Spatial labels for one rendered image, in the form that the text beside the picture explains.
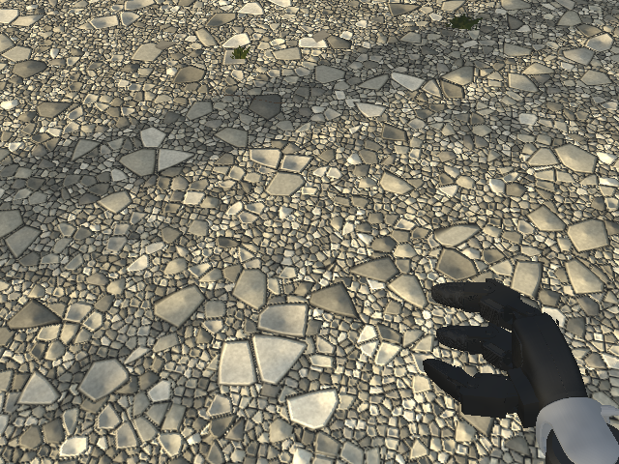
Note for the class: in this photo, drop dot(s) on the right robot forearm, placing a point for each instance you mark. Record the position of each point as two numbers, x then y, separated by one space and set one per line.
573 431

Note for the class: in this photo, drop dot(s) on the right robot hand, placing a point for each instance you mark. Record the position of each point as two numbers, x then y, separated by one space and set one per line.
540 364

